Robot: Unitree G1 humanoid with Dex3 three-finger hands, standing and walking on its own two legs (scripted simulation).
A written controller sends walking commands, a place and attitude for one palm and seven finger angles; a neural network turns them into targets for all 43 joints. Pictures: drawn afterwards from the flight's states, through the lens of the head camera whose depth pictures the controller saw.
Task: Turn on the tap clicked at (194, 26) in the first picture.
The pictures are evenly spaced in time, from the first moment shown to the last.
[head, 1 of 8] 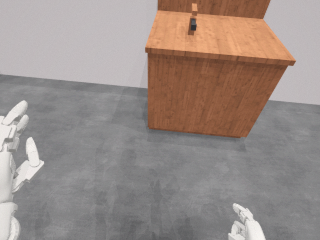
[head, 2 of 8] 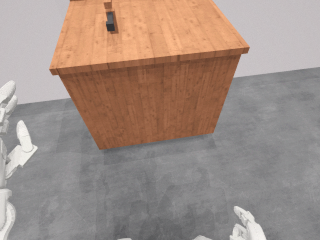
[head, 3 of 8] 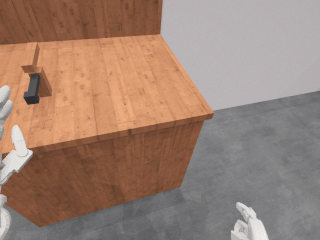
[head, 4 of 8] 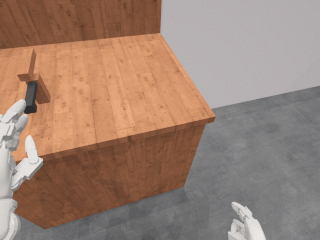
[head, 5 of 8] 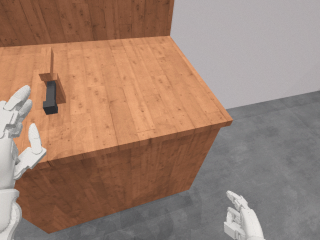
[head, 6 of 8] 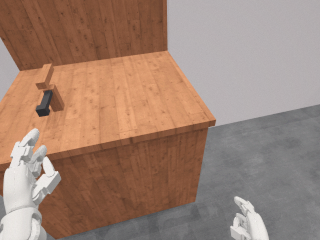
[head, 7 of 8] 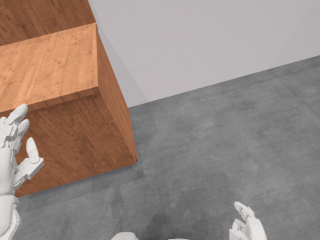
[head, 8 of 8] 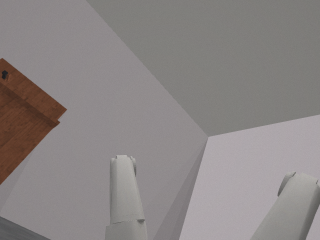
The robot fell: yes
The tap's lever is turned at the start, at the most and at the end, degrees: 0 0 0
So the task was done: no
